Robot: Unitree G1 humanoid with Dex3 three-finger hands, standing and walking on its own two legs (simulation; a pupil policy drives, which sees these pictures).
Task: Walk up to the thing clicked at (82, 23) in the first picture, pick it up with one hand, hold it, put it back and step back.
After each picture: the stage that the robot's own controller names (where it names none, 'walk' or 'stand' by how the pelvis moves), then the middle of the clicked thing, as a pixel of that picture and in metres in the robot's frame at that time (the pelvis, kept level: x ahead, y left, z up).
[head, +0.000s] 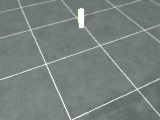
stand; (81, 18) +1.84 +0.00 -0.65
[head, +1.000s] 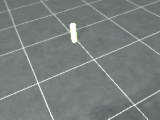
walk; (73, 33) +1.71 +0.25 -0.64
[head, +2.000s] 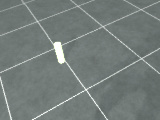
walk; (59, 53) +1.16 +0.35 -0.65
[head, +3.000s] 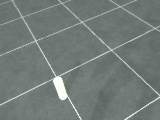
walk; (60, 88) +0.75 +0.27 -0.65
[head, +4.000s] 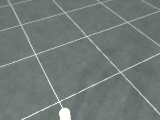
walk; out of the picture +0.49 +0.16 -0.64
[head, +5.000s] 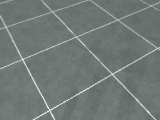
stand; out of the picture +0.38 +0.20 -0.65
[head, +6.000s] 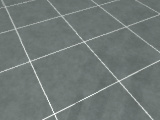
stand; out of the picture +0.38 +0.16 -0.65
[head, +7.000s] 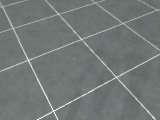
stand; out of the picture +0.40 +0.18 -0.66
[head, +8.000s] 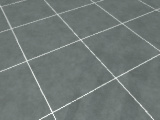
stand; out of the picture +0.38 +0.18 -0.66
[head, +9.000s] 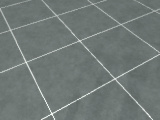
go down; out of the picture +0.38 +0.18 -0.66
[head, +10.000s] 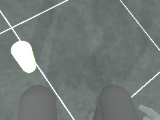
go down; (26, 59) +0.45 +0.22 -0.30
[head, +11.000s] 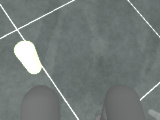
approach; (30, 60) +0.45 +0.22 -0.27
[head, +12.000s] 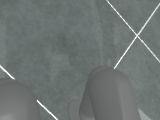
close in; out of the picture +0.44 +0.26 -0.16
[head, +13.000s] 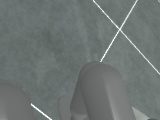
close; out of the picture +0.44 +0.28 -0.16
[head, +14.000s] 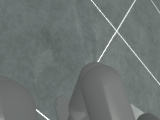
lift; out of the picture +0.41 +0.27 -0.16
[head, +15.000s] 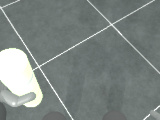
lift; (23, 84) +0.32 +0.18 +0.03
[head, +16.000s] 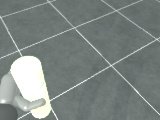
hold; (35, 92) +0.31 +0.16 +0.05
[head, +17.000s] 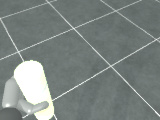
hold; (38, 95) +0.30 +0.16 +0.03
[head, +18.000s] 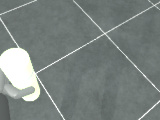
crouch; (24, 79) +0.36 +0.18 -0.02
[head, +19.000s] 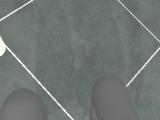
lower; out of the picture +0.49 +0.24 -0.04
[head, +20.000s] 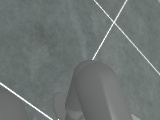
lower; out of the picture +0.46 +0.28 -0.15
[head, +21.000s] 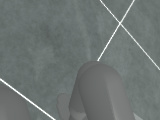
lower; out of the picture +0.44 +0.28 -0.16
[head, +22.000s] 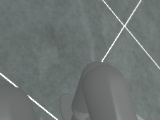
lower; out of the picture +0.43 +0.28 -0.16
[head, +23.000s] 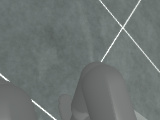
lower; out of the picture +0.43 +0.27 -0.16
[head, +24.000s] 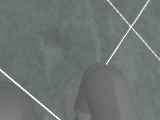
open; out of the picture +0.44 +0.24 -0.17
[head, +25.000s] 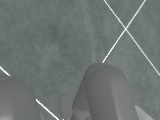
stand; out of the picture +0.42 +0.25 -0.17
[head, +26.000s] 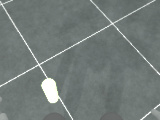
stand; (51, 92) +0.42 +0.17 -0.46
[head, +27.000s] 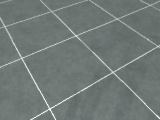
stand; out of the picture +0.38 +0.16 -0.60
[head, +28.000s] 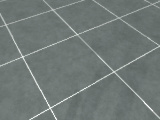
stand; out of the picture +0.38 +0.16 -0.60
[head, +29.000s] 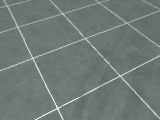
stand; out of the picture +0.39 +0.14 -0.65
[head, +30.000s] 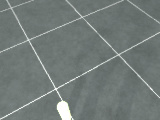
walk; (64, 112) +0.43 +0.16 -0.62
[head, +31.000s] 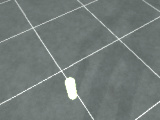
walk; (71, 89) +0.59 +0.13 -0.64
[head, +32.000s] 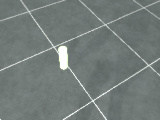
walk; (63, 58) +0.92 +0.13 -0.64
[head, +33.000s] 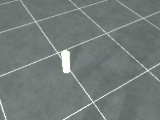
stand; (66, 62) +1.01 +0.15 -0.65
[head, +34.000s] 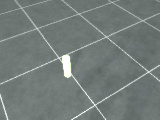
stand; (67, 66) +1.02 +0.17 -0.66
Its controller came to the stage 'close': yes
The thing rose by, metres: 0.68
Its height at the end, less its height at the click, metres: +0.00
